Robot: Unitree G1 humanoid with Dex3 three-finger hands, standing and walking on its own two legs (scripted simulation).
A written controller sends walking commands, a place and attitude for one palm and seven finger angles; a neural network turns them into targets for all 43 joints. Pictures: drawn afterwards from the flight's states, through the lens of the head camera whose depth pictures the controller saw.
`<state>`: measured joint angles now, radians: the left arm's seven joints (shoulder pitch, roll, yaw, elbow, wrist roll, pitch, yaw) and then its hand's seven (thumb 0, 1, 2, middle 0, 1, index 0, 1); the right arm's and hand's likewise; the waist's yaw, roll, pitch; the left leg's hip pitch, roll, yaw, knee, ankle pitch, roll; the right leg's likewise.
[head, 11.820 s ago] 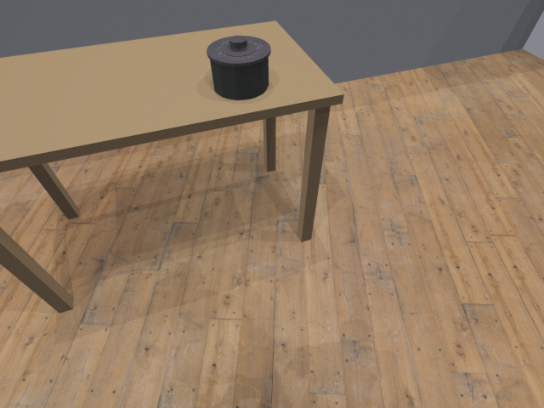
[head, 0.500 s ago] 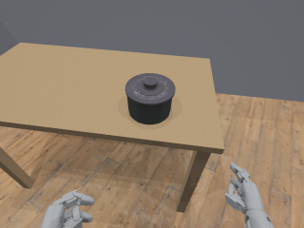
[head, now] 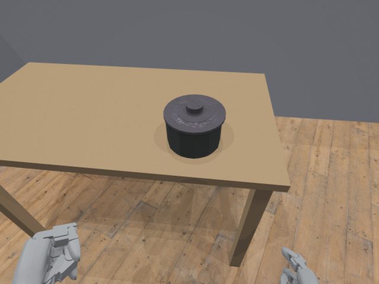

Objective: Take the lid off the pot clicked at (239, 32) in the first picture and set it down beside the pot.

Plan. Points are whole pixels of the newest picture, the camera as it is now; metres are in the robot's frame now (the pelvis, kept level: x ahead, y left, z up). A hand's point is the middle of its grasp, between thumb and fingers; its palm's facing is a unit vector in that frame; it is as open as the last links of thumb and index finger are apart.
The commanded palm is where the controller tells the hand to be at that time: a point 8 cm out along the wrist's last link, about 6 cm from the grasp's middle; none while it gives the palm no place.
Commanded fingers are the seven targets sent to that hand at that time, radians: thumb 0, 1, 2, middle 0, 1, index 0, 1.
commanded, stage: raise the hand higher, near the body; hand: left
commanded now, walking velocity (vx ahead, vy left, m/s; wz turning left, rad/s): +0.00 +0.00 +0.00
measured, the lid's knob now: (194, 106) +0.54 +0.05 +0.10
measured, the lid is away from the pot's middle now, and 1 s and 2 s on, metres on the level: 0.00 0.00 0.00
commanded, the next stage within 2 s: reach forward and open the fingers in 0.52 s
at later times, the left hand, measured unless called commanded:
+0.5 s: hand (69, 233) +0.16 +0.22 +0.12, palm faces +0.35 -0.84 -0.41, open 3.1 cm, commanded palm +0.11 +0.25 +0.14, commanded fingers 0.00 0.90 0.90 -1.30 -1.50 -1.30 -1.50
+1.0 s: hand (62, 211) +0.19 +0.24 +0.12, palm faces -0.06 -0.06 -1.00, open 3.2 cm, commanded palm +0.18 +0.24 +0.18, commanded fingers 0.00 0.26 1.32 -1.10 -0.79 -1.10 -0.79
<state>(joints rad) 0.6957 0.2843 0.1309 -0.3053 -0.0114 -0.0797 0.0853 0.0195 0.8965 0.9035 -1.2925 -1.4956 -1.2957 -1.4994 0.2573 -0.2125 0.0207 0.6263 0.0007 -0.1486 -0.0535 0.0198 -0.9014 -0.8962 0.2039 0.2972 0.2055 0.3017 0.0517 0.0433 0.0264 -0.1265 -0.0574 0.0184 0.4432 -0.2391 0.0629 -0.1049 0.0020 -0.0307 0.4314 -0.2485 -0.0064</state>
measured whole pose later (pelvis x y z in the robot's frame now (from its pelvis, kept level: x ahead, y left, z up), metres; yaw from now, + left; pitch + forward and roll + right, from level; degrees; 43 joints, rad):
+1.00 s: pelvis +0.00 -0.03 +0.00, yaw +0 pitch -1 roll +0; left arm 0.44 0.63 0.14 -0.38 0.71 0.12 -0.06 0.01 0.54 1.13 -1.20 -1.12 -1.20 -1.12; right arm 0.09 -0.31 0.01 0.56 0.04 0.10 -0.03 0.02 -0.91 -0.90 0.20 0.30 0.20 0.30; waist 0.08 0.15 -0.02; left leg -0.22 -0.03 0.00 0.49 -0.26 0.03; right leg -0.21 0.03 -0.05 0.50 -0.28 -0.04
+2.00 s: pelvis -0.04 +0.00 +0.00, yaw +2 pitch -3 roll +0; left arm -0.35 0.65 -0.09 0.00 0.79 0.08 -0.34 0.00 -0.33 1.57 -0.88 -0.08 -0.88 -0.09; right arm 0.12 -0.29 0.05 0.58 0.05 0.06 0.00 0.02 -0.90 -0.90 0.20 0.30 0.20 0.30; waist 0.06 0.12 0.04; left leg -0.22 -0.09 0.01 0.44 -0.17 0.07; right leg -0.22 -0.03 -0.05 0.49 -0.22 -0.01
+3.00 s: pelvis +0.00 -0.02 +0.00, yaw +2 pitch +3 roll +1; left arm -0.94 0.43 -0.32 0.56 0.84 0.30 -0.35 0.00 -0.33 1.58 -0.88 -0.08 -0.88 -0.09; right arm 0.13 -0.29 0.04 0.64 0.08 0.15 0.02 0.01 -0.91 -0.90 0.20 0.30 0.20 0.30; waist -0.03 0.09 -0.02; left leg -0.28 -0.07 0.00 0.46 -0.23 0.05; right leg -0.29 -0.01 -0.05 0.53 -0.29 -0.03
